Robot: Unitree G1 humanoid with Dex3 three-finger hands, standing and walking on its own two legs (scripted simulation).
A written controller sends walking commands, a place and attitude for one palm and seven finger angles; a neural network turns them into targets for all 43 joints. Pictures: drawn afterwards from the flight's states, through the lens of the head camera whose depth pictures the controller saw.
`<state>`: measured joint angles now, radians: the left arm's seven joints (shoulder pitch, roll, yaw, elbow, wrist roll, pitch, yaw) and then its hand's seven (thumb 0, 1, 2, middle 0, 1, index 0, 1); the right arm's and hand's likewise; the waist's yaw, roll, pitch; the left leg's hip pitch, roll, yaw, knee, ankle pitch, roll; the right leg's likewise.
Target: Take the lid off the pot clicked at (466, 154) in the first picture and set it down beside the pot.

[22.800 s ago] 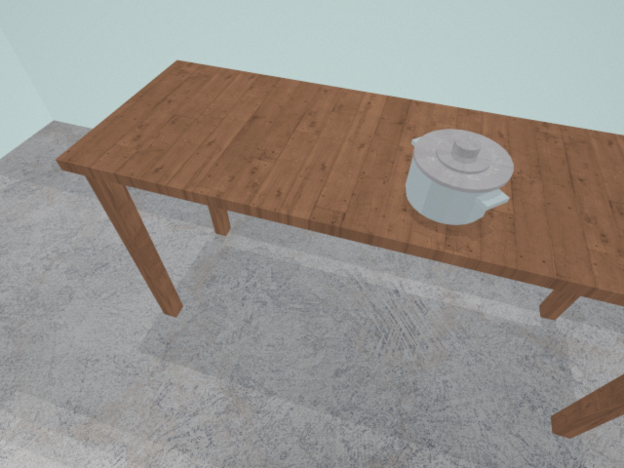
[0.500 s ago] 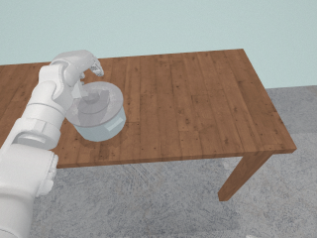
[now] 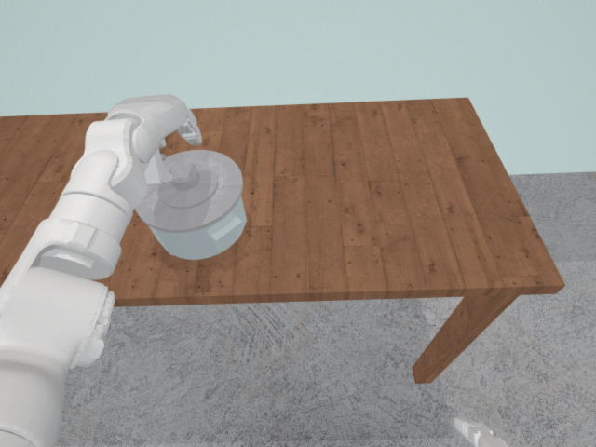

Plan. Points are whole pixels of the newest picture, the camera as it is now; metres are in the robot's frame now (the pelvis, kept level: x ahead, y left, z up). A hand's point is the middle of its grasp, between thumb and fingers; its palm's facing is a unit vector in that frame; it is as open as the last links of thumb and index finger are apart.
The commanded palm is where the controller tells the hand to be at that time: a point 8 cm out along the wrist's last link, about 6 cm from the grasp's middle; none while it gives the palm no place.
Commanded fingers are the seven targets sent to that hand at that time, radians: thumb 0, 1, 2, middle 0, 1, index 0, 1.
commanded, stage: lower the open fingers around the knob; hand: left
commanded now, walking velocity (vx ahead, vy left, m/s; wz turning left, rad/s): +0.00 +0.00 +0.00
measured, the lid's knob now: (184, 176) +0.50 +0.18 +0.07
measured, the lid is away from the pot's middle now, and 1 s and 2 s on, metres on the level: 0.00 0.00 0.00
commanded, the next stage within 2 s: none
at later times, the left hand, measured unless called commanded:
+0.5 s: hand (170, 170) +0.46 +0.18 +0.12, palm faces -0.38 -0.05 -0.93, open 10.1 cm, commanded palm +0.47 +0.18 +0.17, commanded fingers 0.00 -0.31 1.43 -0.83 -0.08 -0.83 -0.08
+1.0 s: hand (171, 179) +0.47 +0.19 +0.10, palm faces -0.38 -0.06 -0.92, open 10.1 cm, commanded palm +0.47 +0.19 +0.15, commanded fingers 0.00 -0.31 1.43 -0.83 -0.08 -0.83 -0.08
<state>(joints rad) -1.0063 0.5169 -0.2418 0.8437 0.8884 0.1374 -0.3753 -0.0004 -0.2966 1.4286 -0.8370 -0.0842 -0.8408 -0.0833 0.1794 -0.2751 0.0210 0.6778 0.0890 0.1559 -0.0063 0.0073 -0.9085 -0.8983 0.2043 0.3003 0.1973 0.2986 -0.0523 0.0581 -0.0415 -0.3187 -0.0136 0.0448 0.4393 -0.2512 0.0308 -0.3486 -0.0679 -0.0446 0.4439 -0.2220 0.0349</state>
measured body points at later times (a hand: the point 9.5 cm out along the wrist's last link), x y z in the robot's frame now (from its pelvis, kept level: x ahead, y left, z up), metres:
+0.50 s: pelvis +0.00 +0.00 +0.00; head +0.05 -0.02 +0.45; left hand +0.48 +0.18 +0.17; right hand +0.08 -0.27 -0.14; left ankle -0.02 +0.10 -0.74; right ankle -0.01 -0.14 -0.74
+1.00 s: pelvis +0.00 +0.01 +0.00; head +0.05 -0.01 +0.44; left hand +0.48 +0.19 +0.15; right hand +0.08 -0.25 -0.14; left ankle -0.02 +0.10 -0.74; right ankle -0.01 -0.14 -0.74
